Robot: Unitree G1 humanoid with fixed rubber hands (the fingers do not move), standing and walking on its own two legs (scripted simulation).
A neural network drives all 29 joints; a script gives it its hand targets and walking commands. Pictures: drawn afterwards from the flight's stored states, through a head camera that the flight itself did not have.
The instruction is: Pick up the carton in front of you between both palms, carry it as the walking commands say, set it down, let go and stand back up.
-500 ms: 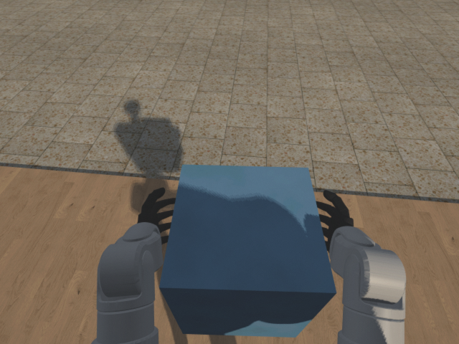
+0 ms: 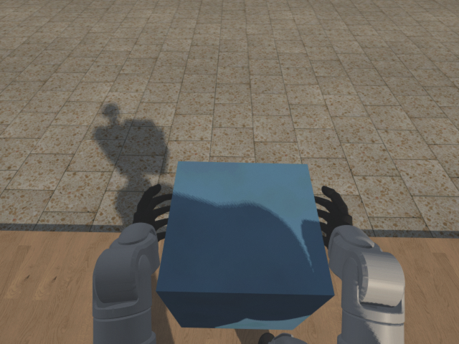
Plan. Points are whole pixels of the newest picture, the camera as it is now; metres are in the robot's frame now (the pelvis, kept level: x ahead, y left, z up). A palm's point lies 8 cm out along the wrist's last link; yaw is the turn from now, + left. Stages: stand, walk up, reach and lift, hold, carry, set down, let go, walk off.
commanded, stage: carry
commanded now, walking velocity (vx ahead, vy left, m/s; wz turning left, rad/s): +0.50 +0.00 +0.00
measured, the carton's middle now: (239, 251) +0.27 +0.00 +0.02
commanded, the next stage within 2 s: none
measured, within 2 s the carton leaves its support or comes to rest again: neither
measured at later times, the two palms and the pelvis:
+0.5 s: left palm (171, 85) +0.66 +0.16 +0.11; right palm (293, 83) +0.67 -0.14 +0.11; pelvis +0.33 +0.00 -0.01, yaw +1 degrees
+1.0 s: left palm (186, 29) +1.05 +0.17 +0.09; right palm (273, 31) +1.04 -0.13 +0.09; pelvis +0.67 +0.02 -0.03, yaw +2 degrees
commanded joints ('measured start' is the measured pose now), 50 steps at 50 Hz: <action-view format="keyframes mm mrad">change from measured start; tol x32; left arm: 1 -451 -855 -718 -44 -383 16 -250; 35 -1356 -978 -512 386 -490 -29 -172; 50 -1171 -867 -554 269 -401 1 -176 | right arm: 1 -436 841 704 -65 375 17 260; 36 -1417 1013 530 303 547 -36 201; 50 -1193 909 613 247 457 -7 188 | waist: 1 10 153 -194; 5 60 -311 -396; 26 16 -118 -258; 29 -43 337 -498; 50 -13 73 -423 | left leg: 1 73 190 -18 121 825 71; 6 -720 3 -196 1064 -98 2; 21 -694 30 -72 413 321 42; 27 -180 -64 -3 236 245 85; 30 269 327 -780 95 210 269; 50 171 86 -143 556 831 103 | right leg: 1 217 73 -86 -79 36 -22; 3 605 50 -47 -107 -75 -23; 5 916 -372 730 -329 -245 -237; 23 663 -162 79 -230 230 -130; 27 570 -77 -29 219 364 -43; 29 21 127 72 709 -412 14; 31 -164 84 212 887 -438 -38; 50 276 96 42 -252 365 -57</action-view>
